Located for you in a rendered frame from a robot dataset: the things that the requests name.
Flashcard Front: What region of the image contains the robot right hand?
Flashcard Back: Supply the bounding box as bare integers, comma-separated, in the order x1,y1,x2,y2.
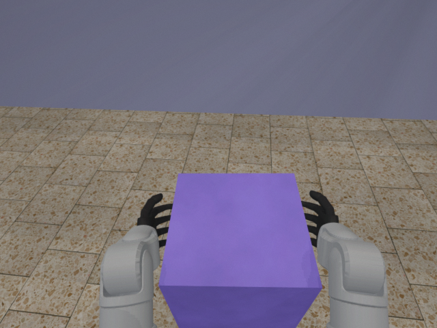
301,191,339,247

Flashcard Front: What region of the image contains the carton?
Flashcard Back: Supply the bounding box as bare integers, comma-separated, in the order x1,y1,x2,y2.
158,174,322,328

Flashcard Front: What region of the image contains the robot right forearm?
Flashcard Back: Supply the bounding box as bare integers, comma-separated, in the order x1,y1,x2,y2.
317,223,389,328

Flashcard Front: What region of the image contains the robot left hand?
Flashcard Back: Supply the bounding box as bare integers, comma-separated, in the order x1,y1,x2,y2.
137,193,173,248

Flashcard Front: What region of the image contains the robot left forearm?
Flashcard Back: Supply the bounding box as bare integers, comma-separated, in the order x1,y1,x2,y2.
99,225,160,328

